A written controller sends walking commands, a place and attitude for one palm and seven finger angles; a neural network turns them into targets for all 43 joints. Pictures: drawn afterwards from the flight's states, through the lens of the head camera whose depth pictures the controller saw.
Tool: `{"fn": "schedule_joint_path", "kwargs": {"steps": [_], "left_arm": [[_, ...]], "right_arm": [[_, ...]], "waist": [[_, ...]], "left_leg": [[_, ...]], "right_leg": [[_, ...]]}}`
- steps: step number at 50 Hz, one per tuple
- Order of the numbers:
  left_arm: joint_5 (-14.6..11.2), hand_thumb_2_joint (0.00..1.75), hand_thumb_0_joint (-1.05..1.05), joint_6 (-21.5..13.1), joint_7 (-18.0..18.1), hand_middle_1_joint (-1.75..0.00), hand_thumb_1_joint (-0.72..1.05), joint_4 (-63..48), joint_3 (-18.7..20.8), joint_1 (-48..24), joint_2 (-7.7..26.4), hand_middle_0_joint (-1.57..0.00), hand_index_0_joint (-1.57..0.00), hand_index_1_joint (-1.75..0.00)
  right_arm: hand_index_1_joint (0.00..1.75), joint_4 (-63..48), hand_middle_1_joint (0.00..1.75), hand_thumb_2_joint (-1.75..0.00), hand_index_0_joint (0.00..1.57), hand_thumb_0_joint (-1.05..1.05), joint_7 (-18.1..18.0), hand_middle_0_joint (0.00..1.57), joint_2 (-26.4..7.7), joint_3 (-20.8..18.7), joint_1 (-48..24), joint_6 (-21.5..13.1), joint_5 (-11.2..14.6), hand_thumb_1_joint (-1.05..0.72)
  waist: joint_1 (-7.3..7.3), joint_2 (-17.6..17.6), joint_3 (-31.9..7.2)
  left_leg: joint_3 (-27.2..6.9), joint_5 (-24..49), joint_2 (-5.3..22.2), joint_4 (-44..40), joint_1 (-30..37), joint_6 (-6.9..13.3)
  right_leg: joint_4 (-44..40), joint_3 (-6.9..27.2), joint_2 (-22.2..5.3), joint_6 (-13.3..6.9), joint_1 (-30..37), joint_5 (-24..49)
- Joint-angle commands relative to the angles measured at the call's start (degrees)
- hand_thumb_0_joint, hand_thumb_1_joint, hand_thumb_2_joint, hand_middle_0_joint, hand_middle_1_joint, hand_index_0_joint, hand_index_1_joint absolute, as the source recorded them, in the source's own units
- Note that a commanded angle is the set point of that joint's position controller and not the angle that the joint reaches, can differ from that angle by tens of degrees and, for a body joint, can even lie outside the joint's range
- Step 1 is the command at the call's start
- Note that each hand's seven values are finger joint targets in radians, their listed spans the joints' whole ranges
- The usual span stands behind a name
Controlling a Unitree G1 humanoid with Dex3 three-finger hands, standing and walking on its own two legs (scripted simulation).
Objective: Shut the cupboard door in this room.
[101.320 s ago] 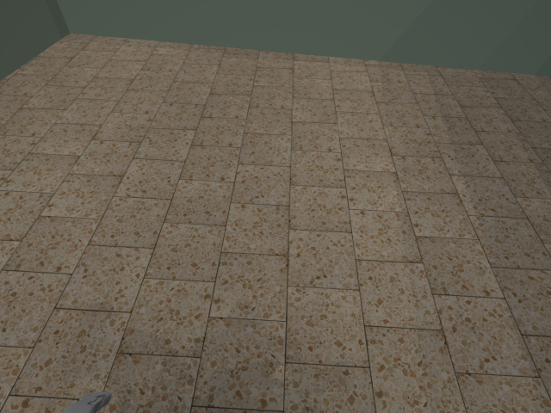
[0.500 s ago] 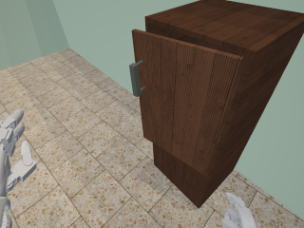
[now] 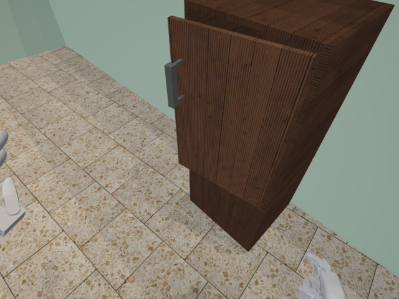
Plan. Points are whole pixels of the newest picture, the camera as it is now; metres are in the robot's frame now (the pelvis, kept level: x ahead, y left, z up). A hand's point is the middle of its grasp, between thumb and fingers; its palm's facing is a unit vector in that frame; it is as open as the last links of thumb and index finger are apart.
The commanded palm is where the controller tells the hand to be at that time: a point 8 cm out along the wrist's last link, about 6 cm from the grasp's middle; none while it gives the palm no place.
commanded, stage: step back with the hand held close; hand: left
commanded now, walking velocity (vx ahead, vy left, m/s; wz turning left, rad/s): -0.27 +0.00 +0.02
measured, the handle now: (176, 83) +0.68 +0.11 +0.09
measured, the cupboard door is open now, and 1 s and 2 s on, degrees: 10 10 10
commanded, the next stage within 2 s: stop stepping back and stand still in 0.76 s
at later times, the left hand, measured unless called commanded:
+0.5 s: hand out of the picture +0.09 +0.30 +0.17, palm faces +0.54 -0.72 -0.43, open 7.4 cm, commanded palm +0.03 +0.33 +0.18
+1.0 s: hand out of the picture +0.01 +0.29 +0.19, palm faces +0.39 -0.85 -0.35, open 7.4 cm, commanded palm -0.07 +0.33 +0.18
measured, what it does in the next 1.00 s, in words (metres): walks backwards: right foot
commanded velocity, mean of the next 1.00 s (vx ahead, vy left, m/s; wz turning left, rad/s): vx -0.24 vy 0.00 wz -0.06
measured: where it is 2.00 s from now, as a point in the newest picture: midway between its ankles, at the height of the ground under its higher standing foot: outside the picture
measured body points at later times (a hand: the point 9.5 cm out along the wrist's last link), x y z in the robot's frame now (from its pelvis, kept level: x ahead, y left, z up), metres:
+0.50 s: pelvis -0.08 +0.01 -0.02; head -0.08 +0.04 +0.43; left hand +0.06 +0.33 +0.19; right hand +0.09 -0.22 -0.09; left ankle +0.04 +0.07 -0.73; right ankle +0.01 -0.11 -0.73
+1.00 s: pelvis -0.21 +0.03 -0.02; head -0.23 +0.08 +0.43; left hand -0.02 +0.33 +0.20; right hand -0.04 -0.20 -0.06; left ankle +0.00 +0.07 -0.73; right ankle -0.28 -0.11 -0.73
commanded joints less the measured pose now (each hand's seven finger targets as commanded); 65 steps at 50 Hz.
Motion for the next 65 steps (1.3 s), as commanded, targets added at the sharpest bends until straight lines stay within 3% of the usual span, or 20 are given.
{"fn": "schedule_joint_path", "kwargs": {"steps": [1, 14, 19, 23, 27, 37, 41, 43, 45, 47, 48, 50, 52, 53, 54, 57, 60, 62, 63, 65], "left_arm": [[0.7, 0.90, 0.00, -4.2, 1.4, -0.30, 0.90, -10.4, 6.8, -2.6, 8.4, -0.20, -0.20, -0.30], [3.6, 0.90, 0.00, -7.9, 2.1, -0.30, 0.90, -13.4, 11.2, -4.9, 10.2, -0.20, -0.20, -0.30], [2.5, 0.90, 0.00, -8.5, 2.9, -0.30, 0.90, -14.4, 9.5, -4.8, 9.2, -0.20, -0.20, -0.30], [2.3, 0.90, 0.00, -8.9, 3.3, -0.30, 0.90, -14.8, 7.7, -7.2, 8.5, -0.20, -0.20, -0.30], [2.7, 0.90, 0.00, -9.5, 2.9, -0.30, 0.90, -15.9, 10.2, -8.4, 8.8, -0.20, -0.20, -0.30], [-1.0, 0.90, 0.00, -10.2, 0.8, -0.30, 0.90, -17.3, 6.9, -7.1, 6.9, -0.20, -0.20, -0.30], [0.9, 0.90, 0.00, -11.2, 2.2, -0.30, 0.90, -17.7, 7.8, -14.7, 12.1, -0.20, -0.20, -0.30], [1.0, 0.90, 0.00, -9.8, 1.4, -0.30, 0.90, -18.1, 7.6, -15.7, 12.6, -0.20, -0.20, -0.30], [0.7, 0.90, 0.00, -6.2, 0.8, -0.30, 0.90, -17.4, 7.2, -10.3, 10.2, -0.20, -0.20, -0.30], [-0.4, 0.90, 0.00, -6.0, 0.0, -0.30, 0.90, -14.1, 7.2, -8.7, 8.8, -0.20, -0.20, -0.30], [-0.5, 0.90, 0.00, -5.0, 0.3, -0.30, 0.90, -12.7, 9.4, -4.8, 10.0, -0.20, -0.20, -0.30], [-1.4, 0.90, 0.00, -2.8, 0.2, -0.30, 0.90, -13.1, 10.3, 0.2, 10.1, -0.20, -0.20, -0.30], [-0.8, 0.90, 0.00, -3.8, 0.8, -0.30, 0.90, -16.7, 11.2, 4.0, 12.6, -0.20, -0.20, -0.30], [-1.3, 0.90, 0.00, -4.3, 1.0, -0.30, 0.90, -19.5, 11.5, 5.0, 13.8, -0.20, -0.20, -0.30], [-1.0, 0.90, 0.00, -5.1, 1.8, -0.30, 0.90, -24.0, 13.8, 0.9, 15.7, -0.20, -0.20, -0.30], [1.6, 0.90, 0.00, -6.0, 2.8, -0.30, 0.90, -23.8, 10.0, -9.2, 13.2, -0.20, -0.20, -0.30], [2.5, 0.90, 0.00, -4.1, 3.6, -0.30, 0.90, -10.5, 0.0, -28.9, 7.0, -0.20, -0.20, -0.30], [3.2, 0.90, 0.00, -4.8, 4.0, -0.30, 0.90, -14.0, -0.4, -36.7, 8.0, -0.20, -0.20, -0.30], [4.8, 0.90, 0.00, -4.9, 3.1, -0.30, 0.90, -9.8, 3.0, -31.1, 10.3, -0.20, -0.20, -0.30], [3.2, 0.90, 0.00, -4.2, 0.9, -0.30, 0.90, -19.1, 4.5, -20.3, 9.7, -0.20, -0.20, -0.30]], "right_arm": [[0.30, -8.9, 0.30, -0.90, 0.20, 0.00, -0.6, 0.20, -8.2, -2.8, -5.3, -3.6, -0.2, -0.90], [0.30, -8.5, 0.30, -0.90, 0.20, 0.00, -0.1, 0.20, -8.1, -3.6, -3.2, -6.9, -1.1, -0.90], [0.30, -6.5, 0.30, -0.90, 0.20, 0.00, 0.7, 0.20, -6.7, -3.5, -1.8, -7.1, -1.6, -0.90], [0.30, -5.7, 0.30, -0.90, 0.20, 0.00, 0.4, 0.20, -6.4, -3.2, -2.3, -7.8, -1.1, -0.90], [0.30, -6.0, 0.30, -0.90, 0.20, 0.00, -0.2, 0.20, -7.4, -3.7, -4.4, -9.7, -1.3, -0.90], [0.30, -2.8, 0.30, -0.90, 0.20, 0.00, 2.4, 0.20, -5.2, -3.3, -3.9, -11.9, -1.9, -0.90], [0.30, -0.5, 0.30, -0.90, 0.20, 0.00, 1.5, 0.20, -3.0, -2.5, -4.3, -11.5, -1.5, -0.90], [0.30, -1.5, 0.30, -0.90, 0.20, 0.00, 0.2, 0.20, -4.0, -3.5, -5.4, -11.9, -0.5, -0.90], [0.30, -3.6, 0.30, -0.90, 0.20, 0.00, -0.1, 0.20, -4.9, -3.5, -5.0, -11.2, -0.5, -0.90], [0.30, -4.7, 0.30, -0.90, 0.20, 0.00, 1.3, 0.20, -5.2, -3.0, -6.1, -10.9, 0.0, -0.90], [0.30, -6.3, 0.30, -0.90, 0.20, 0.00, 1.5, 0.20, -6.1, -2.8, -6.7, -10.2, -0.6, -0.90], [0.30, -7.6, 0.30, -0.90, 0.20, 0.00, 1.5, 0.20, -4.9, -2.9, -5.4, -8.2, -1.6, -0.90], [0.30, -7.0, 0.30, -0.90, 0.20, 0.00, 1.4, 0.20, -4.2, -3.7, -3.5, -7.5, -0.4, -0.90], [0.30, -6.5, 0.30, -0.90, 0.20, 0.00, 1.0, 0.20, -4.2, -4.5, -3.2, -7.2, -0.3, -0.90], [0.30, -5.2, 0.30, -0.90, 0.20, 0.00, 1.0, 0.20, -5.3, -5.1, -3.7, -7.4, -0.6, -0.90], [0.30, -4.4, 0.30, -0.90, 0.20, 0.00, 1.2, 0.20, -3.2, -1.5, -2.4, -7.1, -2.5, -0.90], [0.30, 0.8, 0.30, -0.90, 0.20, 0.00, 0.4, 0.20, -6.8, -2.7, 0.3, -10.2, -2.1, -0.90], [0.30, -2.8, 0.30, -0.90, 0.20, 0.00, -0.2, 0.20, -9.7, -4.1, -1.2, -12.2, -1.0, -0.90], [0.30, -3.8, 0.30, -0.90, 0.20, 0.00, 0.0, 0.20, -9.1, -4.5, -2.8, -12.6, -1.0, -0.90], [0.30, -4.1, 0.30, -0.90, 0.20, 0.00, 2.2, 0.20, -5.8, -4.2, -5.5, -12.3, -1.8, -0.90]], "waist": [[0.52, 4.0, -2.7], [0.30, 4.5, -2.0], [-0.77, -3.0, -1.2], [-1.15, -2.8, -2.5], [0.27, 10.9, -5.0], [0.68, 8.5, -9.9], [-0.36, -9.8, -9.3], [-1.84, -9.6, -13.3], [-0.64, 5.6, -16.9], [-0.21, 13.3, -6.8], [0.22, 14.9, -3.4], [0.57, 15.6, -3.3], [0.35, -1.9, -2.9], [0.02, -19.0, 0.9], [-0.27, -20.0, 3.2], [-2.99, -3.4, 3.4], [-4.96, 11.0, 6.3], [-3.23, 25.5, 7.7], [-1.09, 17.7, 9.2], [0.45, 17.2, -0.1]], "left_leg": [[-13.4, -7.8, 11.9, -12.8, -12.5, 0.0], [-14.8, -32.0, 11.8, -12.4, -28.0, 1.2], [-10.4, -20.5, 7.9, 0.3, -12.0, -2.1], [-11.0, -17.2, 9.1, -2.8, -7.2, -1.6], [-20.8, -30.7, 21.2, -20.7, -24.8, 2.8], [-8.9, -12.6, 18.2, -19.6, 2.8, -9.2], [2.5, 0.1, 7.7, 7.5, 14.5, -8.6], [0.2, 18.4, 7.2, 2.2, 18.7, -6.0], [-4.9, 34.4, 11.5, -2.4, 23.0, -2.8], [-8.2, -7.8, 14.9, -16.8, 7.2, -3.3], [-10.5, -28.2, 13.9, -23.6, -3.6, -8.4], [-6.5, -32.4, 9.7, -25.1, -10.9, -19.4], [4.1, -19.6, 1.6, 8.2, 2.6, -14.6], [-2.9, -13.2, -0.1, 36.9, 6.0, -11.5], [-10.2, -13.1, 1.9, 48.3, 1.2, -8.9], [-6.7, -13.3, 9.5, 23.9, -5.7, -5.8], [-1.1, -11.8, 5.0, -0.3, -2.3, -6.7], [-40.7, -42.3, 21.5, -23.3, -6.2, 1.8], [-40.7, -45.2, 22.1, -26.9, -12.2, 1.5], [-35.4, -45.2, 16.4, -27.8, -8.9, -13.9]], "right_leg": [[1.9, 4.3, -2.5, 0.2, 10.4, 3.1], [7.4, 7.9, -1.7, -1.5, 15.7, -5.9], [-4.2, 18.1, -9.4, -5.3, -5.3, -10.6], [-1.9, 13.0, -6.6, -2.9, -8.7, -9.1], [23.1, 2.6, 3.1, 0.8, 10.3, -6.4], [-3.6, -0.8, 2.5, -1.5, 2.6, -16.5], [-14.4, 13.9, -15.8, -5.3, -9.8, 17.8], [-3.2, 5.6, -9.2, -0.9, -6.8, 27.7], [6.4, -1.0, -0.1, 2.0, -4.0, 17.8], [4.3, -1.7, 3.1, 0.4, -0.2, -19.6], [2.3, -5.2, 5.7, -2.0, 4.1, -22.3], [0.9, -9.2, 7.8, -4.5, 10.7, -23.1], [-12.4, 1.2, -3.0, -8.8, -9.1, -29.7], [-21.4, 20.8, -17.2, -13.9, -28.0, -37.5], [-22.7, 26.1, -23.1, -18.1, -33.5, -33.5], [-9.4, 6.4, -15.6, -9.0, -16.6, -23.2], [14.4, -7.7, -5.4, -3.1, -14.1, -23.0], [37.9, -1.9, 1.5, 0.5, -20.8, -20.2], [42.3, 0.8, 1.1, 0.1, -18.2, -13.4], [45.9, -1.0, 4.7, -0.8, -14.6, -10.9]]}}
